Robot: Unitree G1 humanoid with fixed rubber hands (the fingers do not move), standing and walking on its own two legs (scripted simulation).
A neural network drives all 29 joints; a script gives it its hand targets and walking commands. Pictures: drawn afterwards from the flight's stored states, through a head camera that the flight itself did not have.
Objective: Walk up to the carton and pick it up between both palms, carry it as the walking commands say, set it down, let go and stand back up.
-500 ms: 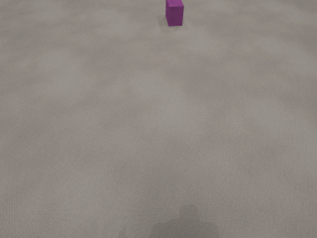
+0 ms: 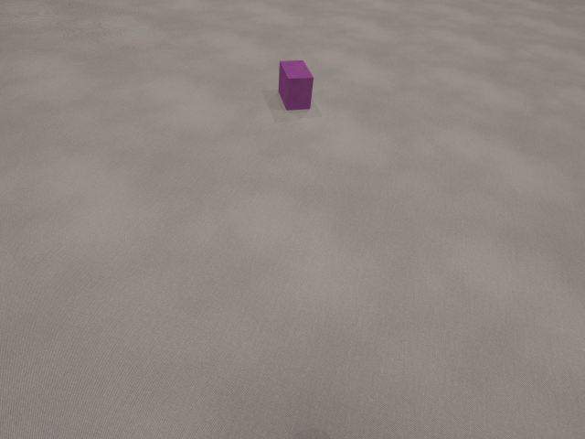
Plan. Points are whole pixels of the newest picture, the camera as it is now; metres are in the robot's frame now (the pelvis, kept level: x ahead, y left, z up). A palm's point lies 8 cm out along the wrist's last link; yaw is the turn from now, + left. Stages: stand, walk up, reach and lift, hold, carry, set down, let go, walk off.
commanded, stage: walk up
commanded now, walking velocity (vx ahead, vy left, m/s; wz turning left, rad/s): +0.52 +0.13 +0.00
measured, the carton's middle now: (294, 85) +2.46 -0.12 -0.67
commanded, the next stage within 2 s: none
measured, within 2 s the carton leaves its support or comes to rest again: neither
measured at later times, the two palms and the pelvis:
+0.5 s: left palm (116, 341) +0.34 +0.30 -0.15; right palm (377, 298) +0.42 -0.18 -0.13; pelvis +0.29 +0.06 -0.03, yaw +3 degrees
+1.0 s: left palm (160, 200) +0.72 +0.32 -0.17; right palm (362, 269) +0.50 -0.16 -0.14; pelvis +0.61 +0.08 -0.04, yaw -1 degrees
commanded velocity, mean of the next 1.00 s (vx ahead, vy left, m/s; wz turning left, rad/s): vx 0.50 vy -0.04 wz -0.04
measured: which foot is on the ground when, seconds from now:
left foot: down 0.00-0.34, up 0.36-0.52, down 0.54-1.00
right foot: up 0.00-0.28, down 0.30-0.56, up 0.58-0.98, down 1.00-1.00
